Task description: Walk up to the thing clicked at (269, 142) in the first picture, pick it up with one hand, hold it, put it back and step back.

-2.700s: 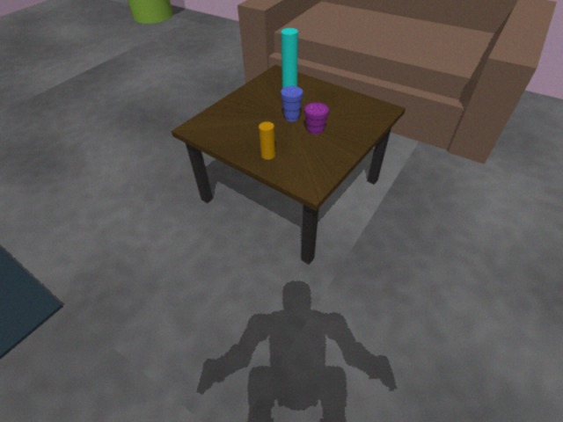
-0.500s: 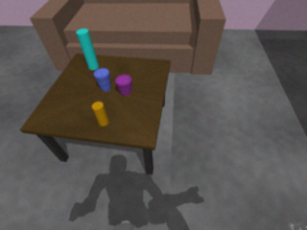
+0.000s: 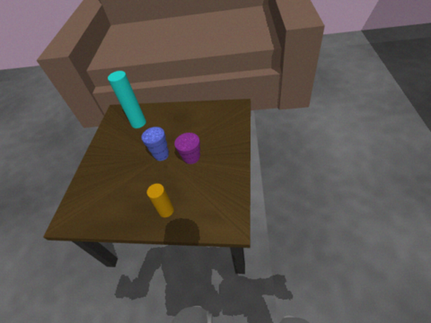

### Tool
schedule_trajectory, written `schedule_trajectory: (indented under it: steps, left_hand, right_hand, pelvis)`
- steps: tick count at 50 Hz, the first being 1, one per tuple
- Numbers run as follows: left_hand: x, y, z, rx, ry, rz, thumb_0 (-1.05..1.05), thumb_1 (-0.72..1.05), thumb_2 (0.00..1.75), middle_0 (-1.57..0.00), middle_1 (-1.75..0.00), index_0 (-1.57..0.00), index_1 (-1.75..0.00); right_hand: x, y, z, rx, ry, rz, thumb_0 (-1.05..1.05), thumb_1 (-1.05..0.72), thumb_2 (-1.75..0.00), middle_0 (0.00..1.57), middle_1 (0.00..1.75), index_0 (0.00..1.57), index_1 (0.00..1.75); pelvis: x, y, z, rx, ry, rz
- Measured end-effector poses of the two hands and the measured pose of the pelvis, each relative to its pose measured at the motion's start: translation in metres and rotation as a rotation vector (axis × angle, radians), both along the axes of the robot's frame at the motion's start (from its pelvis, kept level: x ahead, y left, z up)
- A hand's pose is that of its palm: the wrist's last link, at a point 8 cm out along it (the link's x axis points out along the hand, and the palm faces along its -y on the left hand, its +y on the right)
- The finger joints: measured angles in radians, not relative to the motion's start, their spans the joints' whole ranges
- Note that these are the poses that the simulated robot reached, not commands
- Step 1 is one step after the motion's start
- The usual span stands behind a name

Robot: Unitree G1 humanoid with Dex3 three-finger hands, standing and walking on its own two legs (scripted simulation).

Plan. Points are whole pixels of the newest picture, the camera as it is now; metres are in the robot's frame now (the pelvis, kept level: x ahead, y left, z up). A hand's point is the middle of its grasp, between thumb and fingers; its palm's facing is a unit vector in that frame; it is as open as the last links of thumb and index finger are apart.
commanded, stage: walk up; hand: left
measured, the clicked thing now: (161, 201) +0.52 +0.25 -0.26
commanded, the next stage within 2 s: stand in 1.84 s
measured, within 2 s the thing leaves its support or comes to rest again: neither
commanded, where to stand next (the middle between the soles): +0.08 +0.03 m, yaw -4 degrees
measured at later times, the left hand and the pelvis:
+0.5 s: hand out of the picture +0.14 +0.31 -0.16, palm faces -0.14 -0.92 -0.38, open 7.3 cm; pelvis +0.03 +0.05 -0.01, yaw -6 degrees
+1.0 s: hand (103, 318) +0.17 +0.28 -0.13, palm faces -0.11 -0.93 -0.34, open 7.3 cm; pelvis +0.03 +0.04 +0.02, yaw -6 degrees
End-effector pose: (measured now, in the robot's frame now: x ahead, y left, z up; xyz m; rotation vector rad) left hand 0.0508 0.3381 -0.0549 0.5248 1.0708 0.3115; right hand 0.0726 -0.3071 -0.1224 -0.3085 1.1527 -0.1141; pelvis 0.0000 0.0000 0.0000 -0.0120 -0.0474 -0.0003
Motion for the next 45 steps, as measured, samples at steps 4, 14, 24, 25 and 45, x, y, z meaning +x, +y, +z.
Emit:
schedule_trajectory:
  steps: [4,14,24,25,45]
  left_hand:
    - [0.012,0.024,-0.013,-0.026,0.032,-0.018,0.0,0.9,0.89,-0.2,-0.3,-0.21,-0.3]
    - [0.065,0.043,-0.06,-0.15,0.081,-0.03,0.0,0.91,0.89,-0.2,-0.3,-0.21,-0.3]
    - [0.088,0.019,-0.063,-0.184,0.105,-0.085,0.0,0.91,0.89,-0.2,-0.3,-0.21,-0.3]
    - [0.09,0.018,-0.063,-0.185,0.108,-0.089,0.0,0.91,0.89,-0.2,-0.3,-0.21,-0.3]
    - [0.113,-0.009,-0.038,-0.208,0.047,-0.097,0.0,0.91,0.89,-0.2,-0.3,-0.21,-0.3]
  right_hand:
    - [0.023,0.018,0.004,-0.026,-0.055,-0.02,0.0,-0.91,-0.9,0.2,0.3,0.2,0.3]
    - [0.021,0.047,0.022,-0.115,-0.048,-0.073,0.0,-0.91,-0.9,0.21,0.3,0.21,0.3]
    - [0.011,0.021,0.021,-0.167,-0.007,-0.15,0.0,-0.9,-0.9,0.21,0.3,0.21,0.3]
    - [0.011,0.021,0.021,-0.168,-0.013,-0.156,0.0,-0.91,-0.9,0.2,0.3,0.2,0.3]
    - [-0.015,0.027,0.017,-0.087,0.041,-0.163,0.0,-0.91,-0.9,0.2,0.3,0.2,0.3]
  pelvis:
    - [0.011,0.025,-0.005,0.016,0.005,-0.028]
    - [0.028,0.055,-0.009,-0.002,0.014,-0.072]
    - [0.034,0.05,-0.009,0.007,0.028,-0.102]
    - [0.035,0.051,-0.009,0.011,0.029,-0.103]
    - [0.025,0.038,0.009,0.032,0.012,-0.099]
